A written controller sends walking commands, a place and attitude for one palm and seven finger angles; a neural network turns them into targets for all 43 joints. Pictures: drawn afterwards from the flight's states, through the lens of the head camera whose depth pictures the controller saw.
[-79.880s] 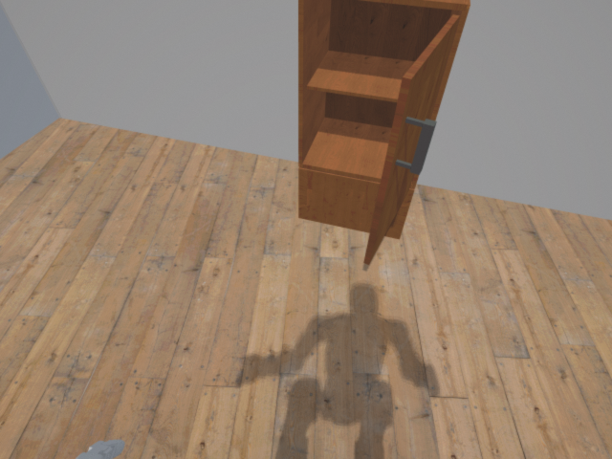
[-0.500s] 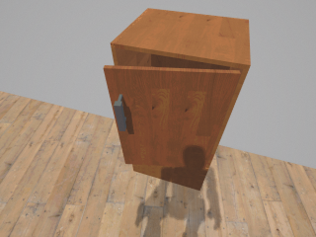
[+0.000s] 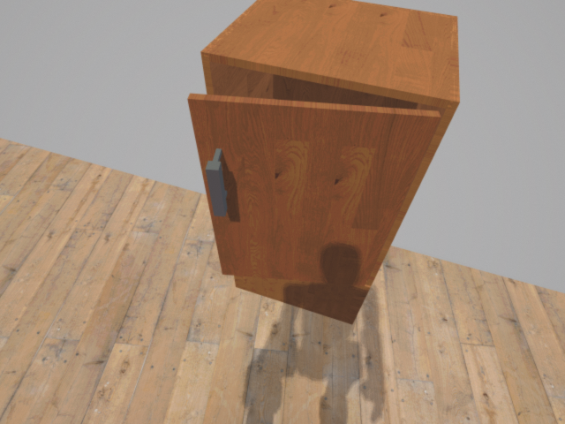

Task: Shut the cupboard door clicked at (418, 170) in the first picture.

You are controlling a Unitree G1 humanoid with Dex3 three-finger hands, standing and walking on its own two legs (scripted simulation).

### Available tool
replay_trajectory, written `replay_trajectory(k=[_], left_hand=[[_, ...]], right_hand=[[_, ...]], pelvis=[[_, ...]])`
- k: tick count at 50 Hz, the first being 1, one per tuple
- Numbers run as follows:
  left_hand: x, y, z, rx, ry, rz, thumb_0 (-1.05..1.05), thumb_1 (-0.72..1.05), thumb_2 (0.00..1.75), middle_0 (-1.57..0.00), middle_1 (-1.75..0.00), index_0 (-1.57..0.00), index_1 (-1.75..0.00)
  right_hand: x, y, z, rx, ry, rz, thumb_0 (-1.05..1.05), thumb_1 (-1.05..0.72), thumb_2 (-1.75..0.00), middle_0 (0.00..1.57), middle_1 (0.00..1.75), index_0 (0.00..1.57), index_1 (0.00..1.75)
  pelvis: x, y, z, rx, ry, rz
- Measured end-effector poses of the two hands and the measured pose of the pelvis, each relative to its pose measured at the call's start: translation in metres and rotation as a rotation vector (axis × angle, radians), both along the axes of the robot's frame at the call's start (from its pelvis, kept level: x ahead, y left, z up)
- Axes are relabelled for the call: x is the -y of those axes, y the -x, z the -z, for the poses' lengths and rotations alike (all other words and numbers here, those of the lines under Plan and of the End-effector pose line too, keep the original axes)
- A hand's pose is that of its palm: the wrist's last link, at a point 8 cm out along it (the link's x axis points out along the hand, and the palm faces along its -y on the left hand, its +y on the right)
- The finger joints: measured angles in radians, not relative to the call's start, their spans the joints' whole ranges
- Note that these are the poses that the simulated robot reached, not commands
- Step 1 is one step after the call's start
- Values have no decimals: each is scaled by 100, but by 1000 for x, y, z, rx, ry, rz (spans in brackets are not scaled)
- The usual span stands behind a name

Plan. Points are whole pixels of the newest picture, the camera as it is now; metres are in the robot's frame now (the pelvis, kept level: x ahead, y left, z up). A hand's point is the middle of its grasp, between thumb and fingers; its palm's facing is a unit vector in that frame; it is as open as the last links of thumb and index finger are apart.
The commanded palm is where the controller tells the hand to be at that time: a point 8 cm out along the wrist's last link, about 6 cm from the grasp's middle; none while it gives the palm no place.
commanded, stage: look again from close up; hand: left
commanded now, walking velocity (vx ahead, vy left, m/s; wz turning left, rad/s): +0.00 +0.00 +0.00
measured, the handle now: (219, 182) +0.55 +0.15 -0.02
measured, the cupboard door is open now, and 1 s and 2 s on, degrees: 14 14 14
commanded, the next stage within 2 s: shuffle to correct the standing spot in 0.46 s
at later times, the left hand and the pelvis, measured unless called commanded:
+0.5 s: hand out of the picture +0.00 +0.21 -0.18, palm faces +0.00 -0.98 -0.19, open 7.3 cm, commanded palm none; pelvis -0.02 +0.03 +0.00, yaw -1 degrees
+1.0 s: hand out of the picture -0.11 +0.18 -0.18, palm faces +0.07 -0.99 -0.14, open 7.3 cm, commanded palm none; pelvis -0.03 +0.02 +0.00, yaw -2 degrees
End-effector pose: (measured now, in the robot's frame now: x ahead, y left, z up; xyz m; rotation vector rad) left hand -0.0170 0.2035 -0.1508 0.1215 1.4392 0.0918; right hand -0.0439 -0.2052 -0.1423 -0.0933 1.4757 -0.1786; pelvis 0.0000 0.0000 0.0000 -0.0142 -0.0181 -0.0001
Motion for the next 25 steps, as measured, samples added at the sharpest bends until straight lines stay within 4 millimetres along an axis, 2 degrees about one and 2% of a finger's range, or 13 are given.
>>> replay_trajectory(k=[6,13,19,25], left_hand=[[-26,-26,-2,119,-65,-9,0,91,90,-20,-30,-20,-30],[-45,-48,-5,213,-86,10,0,91,90,-20,-30,-20,-30],[-53,-41,-5,216,-73,21,0,91,90,-20,-30,-20,-30],[-56,-15,-2,155,-51,19,0,91,90,-20,-30,-20,-30]], right_hand=[[3,-48,9,144,27,-29,2,-93,-90,20,30,20,30],[7,-83,0,279,58,-54,2,-93,-90,20,30,20,30],[0,-89,-9,307,62,-77,1,-92,-90,20,30,20,30],[-8,-72,-10,264,61,-79,1,-92,-90,20,30,20,30]], pelvis=[[-10,-6,7,9,6,-3],[-20,-2,8,29,1,14],[-27,8,6,33,3,18],[-34,18,4,28,6,15]])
